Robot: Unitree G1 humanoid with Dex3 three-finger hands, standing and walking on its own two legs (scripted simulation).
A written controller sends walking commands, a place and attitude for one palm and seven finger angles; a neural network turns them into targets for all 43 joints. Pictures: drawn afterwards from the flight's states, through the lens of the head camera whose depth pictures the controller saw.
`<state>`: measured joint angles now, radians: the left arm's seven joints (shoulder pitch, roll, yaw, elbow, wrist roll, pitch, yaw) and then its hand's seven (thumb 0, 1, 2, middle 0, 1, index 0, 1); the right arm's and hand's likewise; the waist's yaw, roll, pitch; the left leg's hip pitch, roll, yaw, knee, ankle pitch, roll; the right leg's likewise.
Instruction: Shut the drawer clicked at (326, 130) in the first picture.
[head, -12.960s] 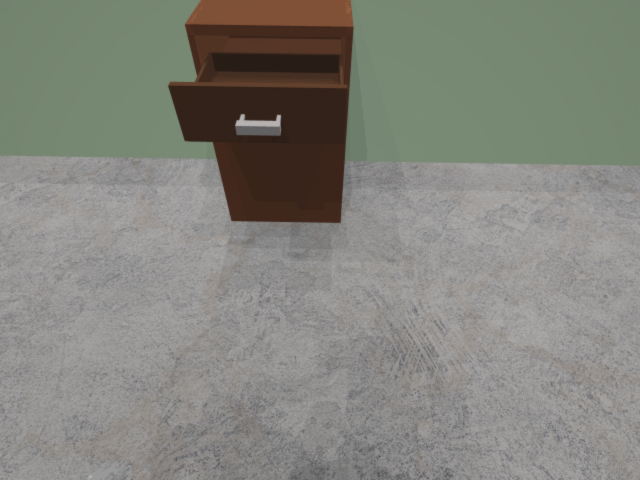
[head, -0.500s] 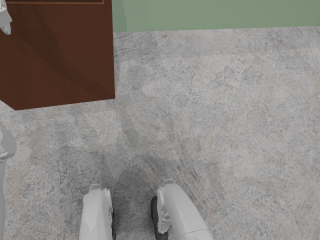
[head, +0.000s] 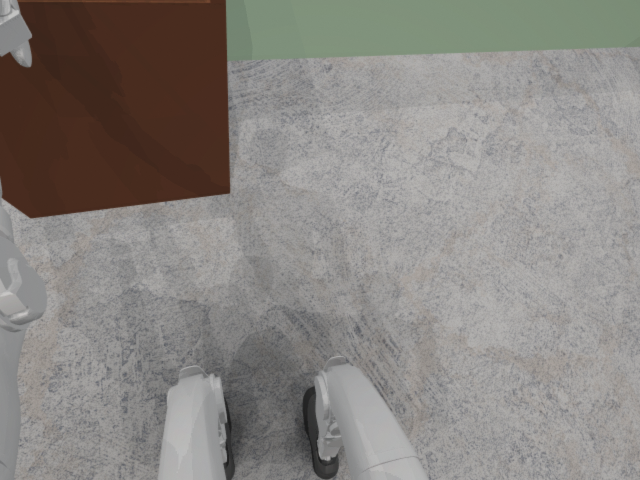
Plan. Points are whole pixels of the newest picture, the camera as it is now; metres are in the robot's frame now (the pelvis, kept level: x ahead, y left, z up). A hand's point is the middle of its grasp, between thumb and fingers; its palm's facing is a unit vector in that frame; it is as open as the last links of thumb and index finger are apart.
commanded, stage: pull the fist back off the drawer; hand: left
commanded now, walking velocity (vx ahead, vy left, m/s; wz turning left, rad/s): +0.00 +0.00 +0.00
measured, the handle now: out of the picture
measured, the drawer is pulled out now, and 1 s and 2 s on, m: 0.00 0.00 0.00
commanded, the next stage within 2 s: draw the hand back to the body in 0.26 s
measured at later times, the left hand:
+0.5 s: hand (15, 43) +0.54 +0.23 +0.09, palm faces +0.12 -0.99 -0.06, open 3.3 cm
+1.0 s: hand out of the picture +0.37 +0.23 +0.19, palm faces +0.24 -0.94 -0.23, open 3.2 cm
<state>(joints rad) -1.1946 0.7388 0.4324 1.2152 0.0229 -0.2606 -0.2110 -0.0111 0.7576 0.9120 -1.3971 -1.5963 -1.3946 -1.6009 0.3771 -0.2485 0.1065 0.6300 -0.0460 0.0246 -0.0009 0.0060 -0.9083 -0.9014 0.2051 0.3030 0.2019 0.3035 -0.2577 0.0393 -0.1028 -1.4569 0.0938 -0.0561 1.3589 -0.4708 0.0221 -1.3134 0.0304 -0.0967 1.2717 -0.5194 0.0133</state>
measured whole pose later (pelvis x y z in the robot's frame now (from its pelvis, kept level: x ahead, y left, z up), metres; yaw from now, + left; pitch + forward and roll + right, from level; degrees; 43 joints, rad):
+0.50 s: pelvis +0.05 +0.00 +0.04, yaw +1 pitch +27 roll -4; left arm -0.72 0.48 0.44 0.89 -0.10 -0.39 -0.21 0.02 0.90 0.90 -1.40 -1.60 -1.39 -1.60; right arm 0.33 -0.25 0.02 0.60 -0.01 0.10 0.03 0.01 -0.91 -0.90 0.20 0.30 0.20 0.30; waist -0.15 0.04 -0.13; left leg -1.16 0.10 0.01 1.19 -0.51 0.01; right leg -1.04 0.03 -0.04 1.12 -0.55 0.01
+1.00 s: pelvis +0.07 -0.02 +0.12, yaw +4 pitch +8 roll -1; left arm -0.02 0.33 0.21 0.24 -0.12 -0.15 -0.02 0.01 0.90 0.90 -1.40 -1.60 -1.40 -1.60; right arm 0.22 -0.25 0.02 0.54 0.06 0.06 -0.07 0.01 -0.91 -0.90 0.20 0.30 0.20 0.30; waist -0.02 0.04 -0.11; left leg -0.53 0.06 0.03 0.76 -0.38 -0.01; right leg -0.44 0.00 -0.03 0.73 -0.43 0.00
